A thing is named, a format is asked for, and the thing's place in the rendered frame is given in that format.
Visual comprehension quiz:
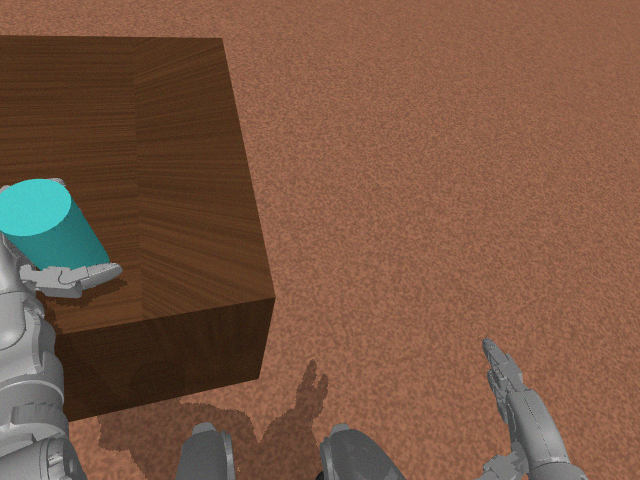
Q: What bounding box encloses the left robot arm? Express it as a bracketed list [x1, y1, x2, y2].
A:
[0, 291, 88, 480]

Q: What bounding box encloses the can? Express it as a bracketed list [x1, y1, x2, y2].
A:
[0, 179, 110, 290]

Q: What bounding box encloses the right robot arm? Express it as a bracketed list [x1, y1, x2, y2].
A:
[528, 462, 588, 480]

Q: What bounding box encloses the right robot hand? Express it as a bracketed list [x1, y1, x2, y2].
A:
[474, 338, 571, 480]

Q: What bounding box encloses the left robot hand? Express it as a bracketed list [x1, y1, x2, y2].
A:
[0, 178, 123, 298]

